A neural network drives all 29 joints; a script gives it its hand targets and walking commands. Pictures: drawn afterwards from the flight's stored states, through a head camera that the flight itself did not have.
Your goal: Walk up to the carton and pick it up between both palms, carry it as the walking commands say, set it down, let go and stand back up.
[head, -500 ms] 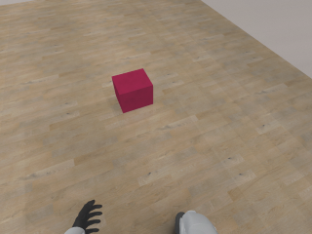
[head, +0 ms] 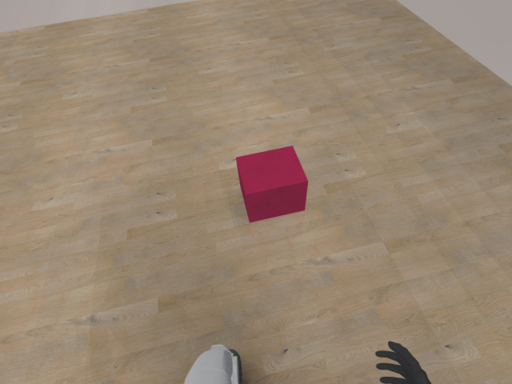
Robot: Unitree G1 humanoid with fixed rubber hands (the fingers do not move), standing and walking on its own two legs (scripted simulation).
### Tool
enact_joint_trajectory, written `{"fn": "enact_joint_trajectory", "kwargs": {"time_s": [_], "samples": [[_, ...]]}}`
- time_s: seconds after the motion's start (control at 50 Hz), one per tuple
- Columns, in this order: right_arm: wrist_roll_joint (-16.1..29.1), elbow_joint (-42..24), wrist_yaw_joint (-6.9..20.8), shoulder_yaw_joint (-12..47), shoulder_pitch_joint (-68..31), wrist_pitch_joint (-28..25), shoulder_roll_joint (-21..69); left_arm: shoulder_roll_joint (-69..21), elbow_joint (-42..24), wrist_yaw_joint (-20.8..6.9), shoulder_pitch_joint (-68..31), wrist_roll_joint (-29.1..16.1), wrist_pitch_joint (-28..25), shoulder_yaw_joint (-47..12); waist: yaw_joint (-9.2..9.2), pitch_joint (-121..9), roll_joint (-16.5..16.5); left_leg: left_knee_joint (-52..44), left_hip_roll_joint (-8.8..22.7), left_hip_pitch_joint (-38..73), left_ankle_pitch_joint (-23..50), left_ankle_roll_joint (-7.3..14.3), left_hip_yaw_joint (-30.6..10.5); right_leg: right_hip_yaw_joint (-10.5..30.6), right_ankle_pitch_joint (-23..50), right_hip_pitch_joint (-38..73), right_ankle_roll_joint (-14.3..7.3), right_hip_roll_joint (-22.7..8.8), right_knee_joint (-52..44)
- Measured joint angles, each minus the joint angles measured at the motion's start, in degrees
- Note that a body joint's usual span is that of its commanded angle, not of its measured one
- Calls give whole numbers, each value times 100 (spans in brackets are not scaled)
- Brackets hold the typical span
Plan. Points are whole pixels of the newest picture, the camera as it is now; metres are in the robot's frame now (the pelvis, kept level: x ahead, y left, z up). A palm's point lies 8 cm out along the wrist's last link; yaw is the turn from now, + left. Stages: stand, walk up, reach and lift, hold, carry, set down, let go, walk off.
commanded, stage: walk up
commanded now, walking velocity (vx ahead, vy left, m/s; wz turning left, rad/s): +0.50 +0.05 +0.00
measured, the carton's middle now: (271, 184) +0.99 +0.07 -0.67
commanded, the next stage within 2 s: none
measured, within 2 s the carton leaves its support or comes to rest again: neither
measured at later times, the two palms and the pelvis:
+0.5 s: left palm (173, 238) +0.40 +0.25 -0.13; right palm out of the picture +0.14 -0.19 -0.12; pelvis +0.25 +0.03 +0.00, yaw +0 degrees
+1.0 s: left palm (161, 254) +0.35 +0.26 -0.11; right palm (378, 207) +0.51 -0.22 -0.14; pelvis +0.42 +0.02 +0.01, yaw +0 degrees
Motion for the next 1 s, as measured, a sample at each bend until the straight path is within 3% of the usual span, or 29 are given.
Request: {"fn": "enact_joint_trajectory", "kwargs": {"time_s": [0.06, 0.08, 0.12, 0.16, 0.22, 0.32, 0.44, 0.58, 0.62, 0.66, 0.72, 0.84, 1.0], "samples": [[-40, -49, -61, 10, -134, -153, 38, 41, 33, -17, 29, -3, 32, 26, 21, -3, -105, -555, -144, 534, -421, 105, 194, 8, -475, 132, 156, -130, 368], [-65, -61, -115, -7, -138, -237, 20, 40, 42, -26, 45, 7, 46, 27, -15, -21, -100, -699, -168, 723, -427, 213, 221, 37, -768, -10, 110, -175, 875], [-62, 3, -225, -31, -72, -364, 39, 90, 9, -48, -234, -4, 87, 50, -135, 64, -228, -233, -254, 622, -476, 451, 263, 398, -1197, -764, -118, -201, 2833], [-48, 146, -270, -14, 190, -397, 46, 173, -97, -66, -589, -37, 86, 102, -234, 70, -306, -234, -275, 809, -733, 502, 271, 641, -922, -1571, -246, -8, 4448], [-24, 355, -322, -14, 702, -434, 62, 305, -270, -104, -1081, -23, 107, 139, -437, 28, -424, -729, -310, 1334, -761, 451, 287, 546, -166, -2411, -333, 24, 5185], [18, 629, -378, 25, 1585, -511, 106, 377, -481, -224, -1750, 53, 341, 150, -714, -72, -433, -1432, -331, 2114, -805, 416, 261, 457, 459, -3236, -212, -44, 4740], [28, 775, -446, 92, 2282, -504, 248, 296, -695, -381, -2282, 36, 459, 103, -931, -86, -364, -1990, -285, 2877, -993, 254, 239, 373, 1147, -3505, -3, -95, 3183], [40, 858, -460, 75, 2466, -419, 299, 86, -982, -339, -2742, 68, 257, -7, -1024, 10, -200, -1734, -138, 3464, -1759, -104, 256, 9, 860, -2773, -211, 128, 1597], [68, 893, -484, 62, 2409, -350, 288, 67, -1022, -243, -2751, 134, 70, 3, -923, 47, -163, -484, -43, 3083, -2273, -60, 139, -56, 1104, -2592, -446, 174, 1604], [115, 814, -492, -19, 2085, -265, 168, 40, -950, -145, -2585, 60, 23, -16, -858, 140, -52, 1363, -201, 2295, -2497, 39, -302, -50, 690, -2592, -578, 178, 1942], [59, 642, -466, -103, 1627, -182, -48, 57, -710, -39, -2149, -2, 75, -13, -746, 202, 75, 2806, -346, 1351, -2103, 115, -434, -49, 561, -2188, -489, 131, 1600], [-4, 427, -355, -132, 950, 102, -234, 109, -358, 0, -1209, -7, 72, 1, -397, 171, 95, 2550, -270, 368, -1392, 125, -447, -13, 662, -1519, -481, 71, 855], [-21, 247, -176, -42, 488, 239, -77, 78, -148, 24, -500, 70, 185, 16, -150, -44, -28, 782, -128, 406, -787, -78, -202, 37, 589, -1065, -218, -64, 460]]}}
